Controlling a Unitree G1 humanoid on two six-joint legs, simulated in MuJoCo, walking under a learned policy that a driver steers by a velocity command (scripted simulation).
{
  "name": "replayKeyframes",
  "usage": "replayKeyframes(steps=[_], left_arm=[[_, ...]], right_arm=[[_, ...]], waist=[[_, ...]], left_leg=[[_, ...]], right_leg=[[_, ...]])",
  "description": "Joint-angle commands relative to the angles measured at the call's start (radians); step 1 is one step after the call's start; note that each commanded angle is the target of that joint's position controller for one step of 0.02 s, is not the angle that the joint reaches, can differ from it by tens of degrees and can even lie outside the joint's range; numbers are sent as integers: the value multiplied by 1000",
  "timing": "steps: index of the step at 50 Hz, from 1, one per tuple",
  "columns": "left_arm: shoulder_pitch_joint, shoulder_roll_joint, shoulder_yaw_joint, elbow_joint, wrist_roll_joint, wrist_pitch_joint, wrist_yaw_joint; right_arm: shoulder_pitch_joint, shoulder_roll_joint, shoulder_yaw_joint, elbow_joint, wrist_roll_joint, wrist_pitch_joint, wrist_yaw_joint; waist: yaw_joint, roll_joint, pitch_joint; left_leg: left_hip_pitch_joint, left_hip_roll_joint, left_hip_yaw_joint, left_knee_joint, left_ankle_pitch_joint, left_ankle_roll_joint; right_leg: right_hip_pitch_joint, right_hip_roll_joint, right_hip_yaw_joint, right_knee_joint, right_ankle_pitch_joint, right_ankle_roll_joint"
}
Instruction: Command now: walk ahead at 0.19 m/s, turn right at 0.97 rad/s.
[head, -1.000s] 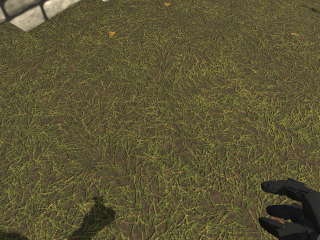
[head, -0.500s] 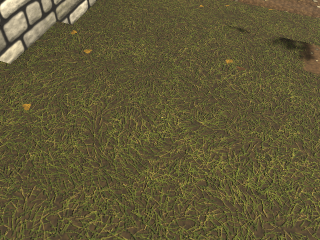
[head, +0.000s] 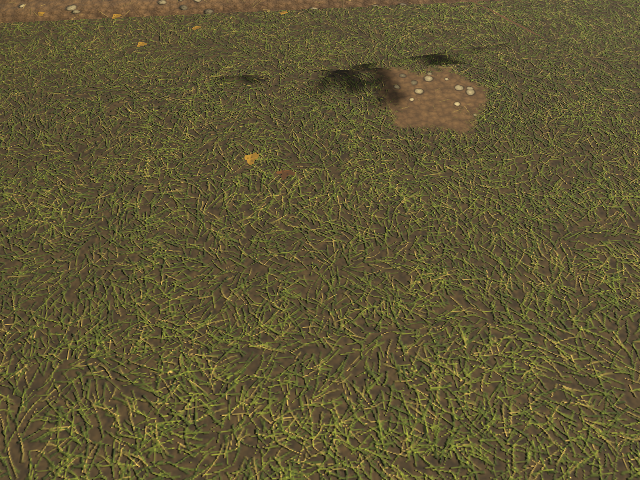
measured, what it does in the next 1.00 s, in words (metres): goes down, turning right: right foot 0.15 m lower, then left foot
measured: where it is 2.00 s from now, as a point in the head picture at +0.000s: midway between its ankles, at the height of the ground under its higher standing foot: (457, 236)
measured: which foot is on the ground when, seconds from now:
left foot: down 0.00-0.24, up 0.26-0.62, down 0.64-1.00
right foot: up 0.00-0.26, down 0.28-0.64, up 0.66-1.00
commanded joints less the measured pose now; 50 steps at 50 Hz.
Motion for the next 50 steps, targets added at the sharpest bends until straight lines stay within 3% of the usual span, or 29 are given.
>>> replayKeyframes(steps=[1, 2, 5, 8, 10, 12, 13, 14, 15, 16, 17, 18, 19, 20, 21, 22, 25, 27, 29, 31, 32, 33, 34, 35, 37, 39, 41, 45, 50], left_arm=[[127, 18, 1, -77, 6, 30, -68], [-19, 80, 19, -115, -25, 32, -63], [-204, 16, -9, -175, -24, 40, -72], [-164, -33, -25, -135, -40, 28, -106], [-125, -20, -20, -97, -46, 35, -104], [-34, -11, -15, -36, -18, 27, -82], [121, -21, -12, 31, 7, 10, -57], [366, 11, 11, 121, 26, -13, -20], [473, 128, 30, 159, 28, -30, -2], [428, 204, 41, 95, -23, -36, 6], [354, 166, 40, 45, -65, -27, 16], [234, 126, 27, 3, -71, -19, 36], [85, 105, 14, -44, -43, -16, 70], [38, 43, -11, -25, -39, -21, 72], [84, 30, -19, 16, -39, -28, 63], [127, 29, -19, 49, -37, -36, 53], [147, 28, -16, 92, -45, -48, 38], [149, -8, -26, 101, -37, -47, 22], [174, -15, -28, 104, -23, -43, 0], [183, -20, -28, 105, -21, -41, -4], [178, -53, -34, 101, -18, -45, 4], [159, -156, -57, 84, -21, -58, 12], [137, -132, -51, 41, -35, -76, 5], [48, -70, -33, 24, -10, -82, 6], [75, -67, -30, 52, -16, -87, -11], [127, -62, -27, 85, -7, -75, -30], [74, -75, -32, 69, -18, -63, -37], [-75, -77, -45, 39, -18, -56, -39], [-266, -76, -65, -6, -24, -63, -40]], right_arm=[[-109, -172, -53, -76, -14, -32, -25], [-53, -127, -44, -66, -15, -46, -30], [39, -124, -45, -41, -16, -51, -25], [35, -110, -47, -34, -9, -39, -16], [19, -96, -49, -32, 3, -24, -14], [27, -85, -52, -26, 1, 13, -20], [3, -94, -58, -20, 11, 36, -19], [-42, -118, -73, -10, 31, 53, 0], [-7, -75, -63, -32, 13, 56, 14], [153, -75, -47, -93, 20, 64, 13], [123, -127, -36, -87, -30, 76, 2], [94, -136, -29, -86, -44, 84, -3], [52, -121, -20, -86, -27, 97, -1], [11, -154, -33, -84, -16, 108, 5], [-24, -170, -39, -75, -9, 121, 6], [-28, -155, -36, -69, -5, 132, 6], [-34, -50, -3, -81, 6, 137, 13], [-59, -23, 2, -81, 8, 127, 30], [-100, -35, -7, -89, 4, 127, 46], [-51, -40, -19, -68, -4, 121, 62], [55, -49, -23, -33, -8, 106, 62], [224, -108, -33, 1, -24, 79, 54], [311, -234, -74, 34, -15, 74, 47], [248, -191, -70, 26, 3, 75, 37], [124, -142, -63, 14, 5, 61, 43], [70, -93, -55, 19, 12, 47, 50], [105, -79, -57, 46, 21, 36, 63], [209, -98, -69, 84, 33, 23, 70], [323, -85, -59, 129, 24, 22, 56]], waist=[[96, 227, -166], [39, 152, -112], [-33, 124, -6], [-1, 75, -31], [22, 64, -5], [44, -7, 17], [113, -39, -3], [252, -134, -48], [214, -148, -76], [105, -160, -284], [118, -8, -400], [71, 69, -414], [9, 70, -399], [-27, 144, -293], [-17, 169, -234], [-17, 185, -232], [-2, 89, -290], [15, 30, -271], [34, -2, -208], [-4, 22, -103], [-55, 77, -74], [-120, 270, -75], [-129, 416, -13], [-97, 208, 93], [-18, 137, 53], [24, 194, -5], [23, 189, 0], [-29, 161, 15], [-100, 162, 57]], left_leg=[[-41, 276, -222, -196, 50, 137], [32, 252, -183, -192, -182, 75], [39, 219, -104, -166, -407, 48], [-103, 183, 47, -21, -451, 28], [-120, 187, 104, 118, -447, 24], [-44, 165, 164, 387, -396, 33], [-98, 136, 186, 604, -351, 37], [-265, 36, 206, 988, -544, 35], [-511, -4, 153, 1260, -638, 42], [-755, 50, -40, 1340, -551, 24], [-812, 101, -70, 1366, -400, 13], [-800, 107, -103, 1346, -311, -13], [-703, 128, -140, 1136, -188, -75], [-570, 150, -166, 969, -147, -105], [-429, 148, -158, 836, -129, -110], [-354, 143, -143, 728, -101, -97], [-173, 107, -114, 459, 31, -33], [-63, 81, -78, 354, 49, -24], [2, 64, -52, 265, -40, -10], [143, 33, -21, 110, -128, 7], [257, 51, -79, 35, -244, 27], [349, 280, -415, -136, -549, 80], [386, 441, -917, -422, -886, 178], [312, 428, -896, -433, -882, 174], [244, 326, -623, -375, -572, 102], [154, 228, -424, -406, -400, 84], [126, 194, -339, -429, -301, 103], [180, 181, -251, -470, -141, 120], [345, 211, -210, -497, 66, 154]], right_leg=[[101, -82, -71, 43, 371, -4], [-93, -108, -15, -50, 487, -4], [-153, -79, -60, -337, 663, 18], [206, -51, -111, -565, 951, 28], [295, -54, -138, -618, 955, 31], [331, -71, -148, -782, 881, 16], [489, -84, -121, -904, 869, -26], [756, -87, -68, -991, 930, -110], [937, -145, -48, -730, 1273, -119], [1194, -437, 284, -531, 1723, -280], [1188, -503, 373, -585, 1605, -355], [1067, -517, 411, -648, 1326, -425], [831, -538, 484, -777, 1011, -457], [621, -485, 438, -817, 989, -437], [462, -420, 370, -805, 1030, -404], [424, -355, 307, -775, 1073, -359], [389, -238, 190, -722, 1045, -279], [300, -204, 183, -769, 671, -255], [209, -214, 261, -836, 81, -245], [60, -195, 314, -826, -335, -221], [-49, -147, 295, -722, -419, -191], [-175, -16, 139, -325, -329, -134], [-428, 93, 54, -123, -267, -122], [-483, 20, 154, -38, -100, -115], [-396, -30, 163, -78, 105, -88], [-251, -55, 105, -105, 221, -55], [-230, -65, 62, -133, 296, -36], [-234, -98, -7, -292, 409, -22], [-242, -125, -101, -504, 408, -35]])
